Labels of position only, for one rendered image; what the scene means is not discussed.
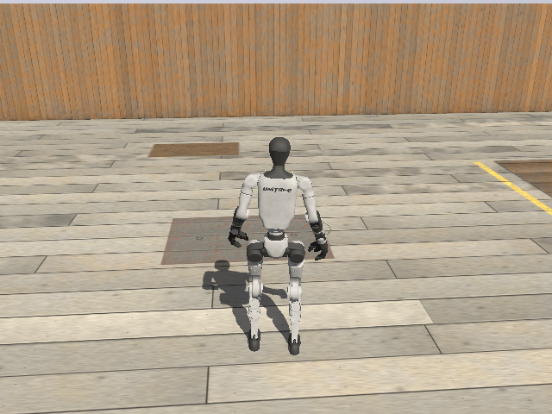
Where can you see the right robot shin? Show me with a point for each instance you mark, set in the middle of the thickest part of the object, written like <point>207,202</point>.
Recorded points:
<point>295,314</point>

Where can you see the left robot hand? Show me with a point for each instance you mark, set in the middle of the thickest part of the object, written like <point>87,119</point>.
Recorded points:
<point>240,235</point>

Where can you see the robot left upper arm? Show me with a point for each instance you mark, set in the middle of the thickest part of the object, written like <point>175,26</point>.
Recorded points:
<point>251,181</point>

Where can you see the right robot hand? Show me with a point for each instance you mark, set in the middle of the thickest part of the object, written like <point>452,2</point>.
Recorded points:
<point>318,247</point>

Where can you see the right robot forearm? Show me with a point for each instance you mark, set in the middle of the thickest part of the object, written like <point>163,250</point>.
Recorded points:
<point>318,231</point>

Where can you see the left robot forearm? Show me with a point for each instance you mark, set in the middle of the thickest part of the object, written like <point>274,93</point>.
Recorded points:
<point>236,224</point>

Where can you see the robot right upper arm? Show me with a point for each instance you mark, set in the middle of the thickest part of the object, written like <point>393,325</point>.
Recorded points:
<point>305,185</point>

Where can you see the left robot foot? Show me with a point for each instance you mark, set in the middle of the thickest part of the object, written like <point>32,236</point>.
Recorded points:
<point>254,344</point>

